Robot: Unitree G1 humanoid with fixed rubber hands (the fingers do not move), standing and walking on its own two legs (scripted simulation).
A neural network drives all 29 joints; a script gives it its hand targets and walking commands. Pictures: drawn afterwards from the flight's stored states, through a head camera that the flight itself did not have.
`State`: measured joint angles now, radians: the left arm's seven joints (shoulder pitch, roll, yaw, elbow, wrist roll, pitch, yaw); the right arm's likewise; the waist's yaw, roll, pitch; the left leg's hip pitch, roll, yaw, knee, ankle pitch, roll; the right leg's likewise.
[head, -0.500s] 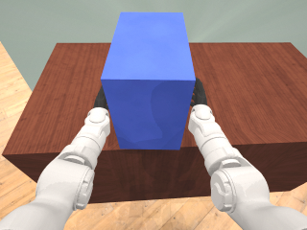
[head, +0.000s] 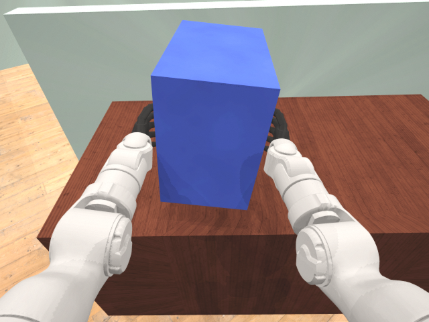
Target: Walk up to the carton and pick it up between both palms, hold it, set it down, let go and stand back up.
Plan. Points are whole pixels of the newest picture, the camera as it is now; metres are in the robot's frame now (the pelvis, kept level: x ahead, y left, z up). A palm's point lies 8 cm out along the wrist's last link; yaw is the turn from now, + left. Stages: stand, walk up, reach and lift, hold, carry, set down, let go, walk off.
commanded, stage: reach and lift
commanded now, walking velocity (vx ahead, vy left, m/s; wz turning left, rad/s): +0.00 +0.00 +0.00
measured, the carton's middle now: (213, 111) +0.49 -0.02 +0.18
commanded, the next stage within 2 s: hold in 1.44 s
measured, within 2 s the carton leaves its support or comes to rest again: neither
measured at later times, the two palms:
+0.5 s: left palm (129, 152) +0.39 +0.14 +0.16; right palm (273, 139) +0.39 -0.13 +0.17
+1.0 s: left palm (135, 150) +0.37 +0.12 +0.18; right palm (283, 138) +0.38 -0.15 +0.18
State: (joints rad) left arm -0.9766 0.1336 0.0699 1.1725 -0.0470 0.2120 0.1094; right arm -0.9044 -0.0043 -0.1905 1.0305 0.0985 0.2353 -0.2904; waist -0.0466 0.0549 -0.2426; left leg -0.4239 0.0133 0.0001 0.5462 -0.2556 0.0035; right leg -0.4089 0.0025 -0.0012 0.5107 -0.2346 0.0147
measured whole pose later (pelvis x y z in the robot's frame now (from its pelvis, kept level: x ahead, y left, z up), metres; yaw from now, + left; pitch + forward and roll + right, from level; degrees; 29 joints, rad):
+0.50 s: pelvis -0.01 +0.00 +0.01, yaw +0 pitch +4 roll -1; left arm -0.74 0.11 0.08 0.72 0.00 0.47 0.14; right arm -0.90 -0.07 0.05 0.93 0.29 0.37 -0.32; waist -0.04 0.05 -0.19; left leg -0.33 0.01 0.00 0.47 -0.21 0.00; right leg -0.30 0.00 0.00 0.41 -0.18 0.01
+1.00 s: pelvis -0.02 +0.00 +0.01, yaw +0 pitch +4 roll -1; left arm -0.75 0.08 0.08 0.65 0.00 0.56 0.18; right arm -0.90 -0.10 0.06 0.90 0.31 0.42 -0.29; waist -0.04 0.05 -0.19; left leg -0.32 0.01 0.00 0.43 -0.18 0.00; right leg -0.30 0.00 0.00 0.40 -0.16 0.01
